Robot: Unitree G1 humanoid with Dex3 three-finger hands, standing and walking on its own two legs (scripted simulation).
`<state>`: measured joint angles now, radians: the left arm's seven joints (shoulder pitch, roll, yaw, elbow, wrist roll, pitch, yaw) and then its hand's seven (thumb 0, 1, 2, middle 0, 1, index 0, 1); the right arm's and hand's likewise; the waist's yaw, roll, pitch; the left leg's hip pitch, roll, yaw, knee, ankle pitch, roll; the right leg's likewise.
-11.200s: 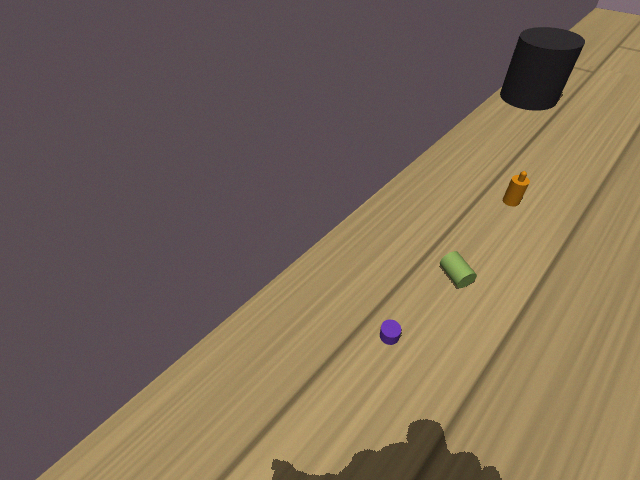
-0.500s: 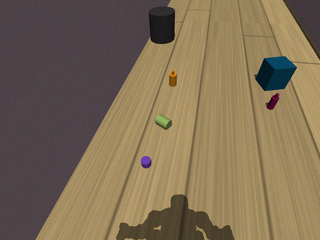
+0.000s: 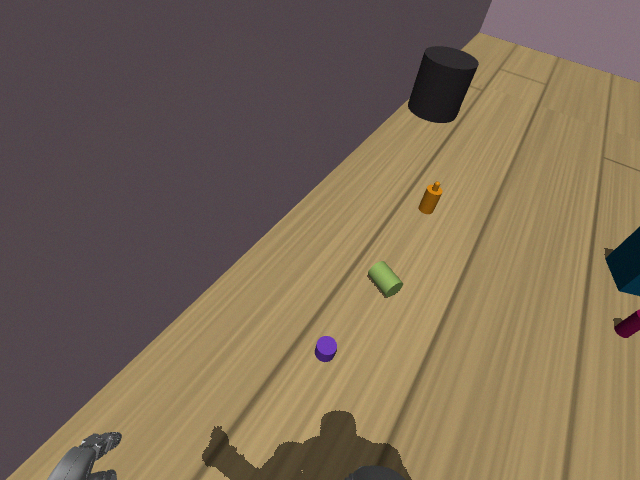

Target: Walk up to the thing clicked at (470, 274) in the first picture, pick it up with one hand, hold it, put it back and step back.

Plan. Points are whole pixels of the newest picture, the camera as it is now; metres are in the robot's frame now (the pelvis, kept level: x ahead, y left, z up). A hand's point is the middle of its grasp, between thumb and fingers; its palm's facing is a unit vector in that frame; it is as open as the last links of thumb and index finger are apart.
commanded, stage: walk up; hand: left
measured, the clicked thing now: (385, 278) +0.97 -0.33 -0.72
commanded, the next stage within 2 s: none
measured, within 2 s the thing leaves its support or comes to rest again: neither
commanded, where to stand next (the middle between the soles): +0.96 -0.80 m, yaw +52 degrees
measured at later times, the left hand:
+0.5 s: hand (244, 423) +0.22 +0.12 -0.11, palm faces +0.31 -0.87 -0.38, open 7.4 cm
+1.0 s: hand (332, 324) +0.42 -0.02 -0.16, palm faces +0.38 -0.86 -0.33, open 7.4 cm
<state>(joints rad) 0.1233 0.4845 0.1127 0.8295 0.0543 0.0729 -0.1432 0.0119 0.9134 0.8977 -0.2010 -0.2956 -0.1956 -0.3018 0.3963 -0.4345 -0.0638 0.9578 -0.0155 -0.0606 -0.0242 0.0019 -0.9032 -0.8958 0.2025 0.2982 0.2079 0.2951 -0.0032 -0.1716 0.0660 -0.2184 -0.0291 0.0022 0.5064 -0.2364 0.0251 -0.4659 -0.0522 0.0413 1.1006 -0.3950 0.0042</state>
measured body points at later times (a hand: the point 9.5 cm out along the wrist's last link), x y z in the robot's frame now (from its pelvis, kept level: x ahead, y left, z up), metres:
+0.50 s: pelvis +0.23 -0.17 +0.00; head +0.26 -0.18 +0.45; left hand +0.20 +0.16 -0.09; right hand +0.43 -0.48 -0.11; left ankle +0.17 -0.04 -0.64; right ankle +0.27 -0.26 -0.73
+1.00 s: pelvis +0.43 -0.33 -0.04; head +0.44 -0.28 +0.41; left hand +0.40 +0.02 -0.14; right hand +0.62 -0.63 -0.10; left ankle +0.38 -0.11 -0.73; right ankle +0.57 -0.49 -0.70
